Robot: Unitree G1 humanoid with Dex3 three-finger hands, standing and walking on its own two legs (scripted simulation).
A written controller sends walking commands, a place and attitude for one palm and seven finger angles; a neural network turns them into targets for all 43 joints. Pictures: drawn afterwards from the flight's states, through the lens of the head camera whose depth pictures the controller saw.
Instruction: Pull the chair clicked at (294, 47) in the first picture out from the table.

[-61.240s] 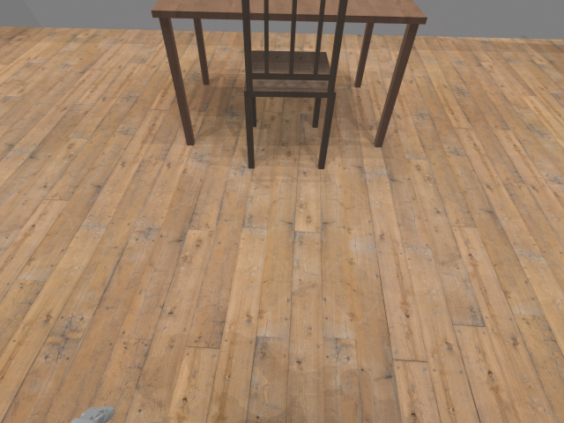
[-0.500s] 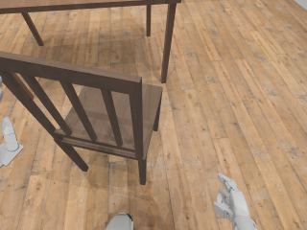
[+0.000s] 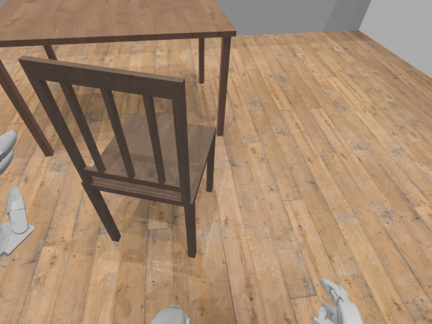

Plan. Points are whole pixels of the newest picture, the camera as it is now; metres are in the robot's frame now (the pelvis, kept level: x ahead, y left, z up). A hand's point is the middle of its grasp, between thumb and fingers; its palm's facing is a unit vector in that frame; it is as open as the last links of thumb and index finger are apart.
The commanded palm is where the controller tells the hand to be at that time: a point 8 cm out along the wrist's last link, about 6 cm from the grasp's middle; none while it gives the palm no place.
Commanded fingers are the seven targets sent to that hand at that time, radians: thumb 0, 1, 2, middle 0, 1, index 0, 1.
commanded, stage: stop stepping back and stand still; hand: left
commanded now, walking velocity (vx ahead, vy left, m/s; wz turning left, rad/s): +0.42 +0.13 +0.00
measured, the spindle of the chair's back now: (120, 138) +0.59 +0.31 -0.04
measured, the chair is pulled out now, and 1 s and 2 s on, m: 0.57 0.57 0.57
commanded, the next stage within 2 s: let the arm hang, fingers relaxed in 1.38 s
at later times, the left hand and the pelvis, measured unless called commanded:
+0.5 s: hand out of the picture +0.09 +0.24 +0.21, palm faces +0.48 -0.68 -0.55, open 7.4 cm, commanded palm +0.04 +0.27 +0.19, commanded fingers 0.00 0.90 0.90 -0.20 -0.30 -0.20 -0.30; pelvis -0.10 -0.03 -0.01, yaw +0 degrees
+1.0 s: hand out of the picture +0.12 +0.26 +0.19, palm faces +0.42 -0.74 -0.52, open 7.4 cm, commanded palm +0.06 +0.29 +0.19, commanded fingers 0.00 0.90 0.90 -0.20 -0.30 -0.20 -0.30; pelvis -0.08 -0.01 +0.02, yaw +0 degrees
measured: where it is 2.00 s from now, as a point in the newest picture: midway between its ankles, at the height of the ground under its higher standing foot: outside the picture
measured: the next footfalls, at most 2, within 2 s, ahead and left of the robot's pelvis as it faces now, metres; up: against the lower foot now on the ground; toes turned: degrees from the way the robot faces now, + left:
left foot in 0.18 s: -0.05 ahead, +0.11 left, +0.00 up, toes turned +1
right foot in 0.46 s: -0.05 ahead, -0.13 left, +0.00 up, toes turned -7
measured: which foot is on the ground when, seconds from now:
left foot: up 0.00-0.16, down 0.18-0.46, up 0.48-0.74, down 0.76-1.00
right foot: down 0.00-0.20, up 0.22-0.44, down 0.46-1.00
